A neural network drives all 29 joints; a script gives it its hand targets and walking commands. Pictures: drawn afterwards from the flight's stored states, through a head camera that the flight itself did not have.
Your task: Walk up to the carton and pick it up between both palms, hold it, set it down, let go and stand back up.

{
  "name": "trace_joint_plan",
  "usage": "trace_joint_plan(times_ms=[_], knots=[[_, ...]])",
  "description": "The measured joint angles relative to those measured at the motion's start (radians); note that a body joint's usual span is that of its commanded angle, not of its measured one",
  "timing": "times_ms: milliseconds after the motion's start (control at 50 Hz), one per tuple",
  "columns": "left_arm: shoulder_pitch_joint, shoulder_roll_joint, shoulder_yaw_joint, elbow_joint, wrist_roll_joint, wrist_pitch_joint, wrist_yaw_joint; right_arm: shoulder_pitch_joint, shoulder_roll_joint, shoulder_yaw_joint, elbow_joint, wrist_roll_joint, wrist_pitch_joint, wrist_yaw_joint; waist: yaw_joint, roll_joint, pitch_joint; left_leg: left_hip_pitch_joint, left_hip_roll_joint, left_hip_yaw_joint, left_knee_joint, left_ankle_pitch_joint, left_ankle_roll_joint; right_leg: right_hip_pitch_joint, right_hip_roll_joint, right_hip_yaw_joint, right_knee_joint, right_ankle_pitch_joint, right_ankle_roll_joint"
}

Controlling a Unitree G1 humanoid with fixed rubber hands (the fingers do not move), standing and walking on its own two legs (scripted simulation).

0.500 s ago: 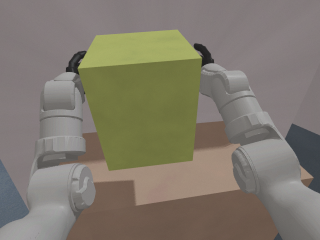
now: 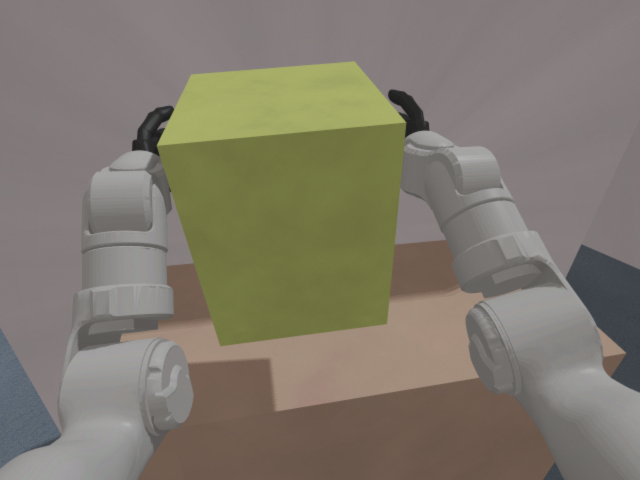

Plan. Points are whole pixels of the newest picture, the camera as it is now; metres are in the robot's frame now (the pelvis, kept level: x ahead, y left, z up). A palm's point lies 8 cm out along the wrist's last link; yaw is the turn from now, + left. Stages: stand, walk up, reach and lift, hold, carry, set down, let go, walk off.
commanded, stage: hold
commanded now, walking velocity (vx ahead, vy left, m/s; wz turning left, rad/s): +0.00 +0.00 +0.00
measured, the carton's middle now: (289, 199) +0.38 +0.01 +0.26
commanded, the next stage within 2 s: none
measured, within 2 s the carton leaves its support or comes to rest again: neither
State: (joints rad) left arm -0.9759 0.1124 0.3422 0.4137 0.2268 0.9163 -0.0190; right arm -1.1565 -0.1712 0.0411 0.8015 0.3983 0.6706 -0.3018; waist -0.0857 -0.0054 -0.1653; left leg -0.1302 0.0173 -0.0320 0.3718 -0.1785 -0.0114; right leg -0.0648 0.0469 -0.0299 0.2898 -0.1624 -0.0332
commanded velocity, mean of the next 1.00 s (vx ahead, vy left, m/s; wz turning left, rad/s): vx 0.00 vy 0.00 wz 0.00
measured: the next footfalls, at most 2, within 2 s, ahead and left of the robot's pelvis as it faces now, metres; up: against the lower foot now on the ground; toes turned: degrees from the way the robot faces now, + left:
none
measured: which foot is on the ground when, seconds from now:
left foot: down 0.00-1.00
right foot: down 0.00-1.00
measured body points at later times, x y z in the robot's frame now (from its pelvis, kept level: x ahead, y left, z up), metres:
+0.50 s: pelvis +0.00 +0.00 +0.00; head -0.10 +0.03 +0.44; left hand +0.38 +0.17 +0.31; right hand +0.38 -0.12 +0.33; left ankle +0.02 +0.12 -0.75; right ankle +0.00 -0.10 -0.75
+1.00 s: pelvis +0.00 +0.00 +0.00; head -0.10 +0.02 +0.44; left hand +0.38 +0.17 +0.31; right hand +0.39 -0.13 +0.33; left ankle +0.02 +0.12 -0.75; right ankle +0.00 -0.10 -0.75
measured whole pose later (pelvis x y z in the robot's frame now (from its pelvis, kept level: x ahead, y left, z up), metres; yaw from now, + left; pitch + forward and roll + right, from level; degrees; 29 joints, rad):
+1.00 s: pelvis +0.00 +0.00 +0.00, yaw +1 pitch -2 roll -1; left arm -1.05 0.13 0.35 0.53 0.23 0.89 -0.01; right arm -1.23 -0.18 0.03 0.92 0.39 0.66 -0.29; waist -0.07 -0.01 -0.20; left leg -0.17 0.01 -0.05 0.37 -0.17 -0.01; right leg -0.09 0.05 -0.03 0.27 -0.15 -0.03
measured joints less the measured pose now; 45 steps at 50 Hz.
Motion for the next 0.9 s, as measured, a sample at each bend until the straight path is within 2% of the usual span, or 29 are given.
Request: trace_joint_plan(times_ms=[200,460,560,900], knots=[[-0.012,-0.006,0.02,0.015,0.01,0.004,-0.001,-0.017,-0.008,0.022,0.033,0.017,-0.005,0.003,0.009,0.0,-0.015,-0.011,0.001,-0.002,0.001,0.001,0.0,-0.009,0.003,0.004,-0.004,0.003,0.0],[-0.027,0.005,0.001,0.041,0.012,-0.004,-0.003,-0.042,0.002,-0.028,0.073,-0.006,-0.01,0.011,0.003,-0.012,-0.024,-0.03,-0.008,-0.02,0.006,0.007,0.004,-0.016,-0.002,-0.007,-0.013,0.012,0.004],[-0.019,0.004,-0.014,0.024,0.003,-0.007,0.009,-0.037,-0.005,-0.018,0.061,0.0,-0.013,0.014,-0.003,-0.006,-0.027,-0.033,-0.009,-0.019,0.012,0.005,0.007,-0.016,-0.003,-0.003,-0.013,0.012,0.007],[-0.071,0.008,0.007,0.12,0.007,-0.025,0.012,-0.075,-0.009,-0.025,0.144,-0.016,-0.017,0.029,0.015,-0.007,-0.04,-0.036,-0.006,-0.017,-0.001,0.012,0.003,-0.025,0.003,0.007,-0.016,0.017,0.002]])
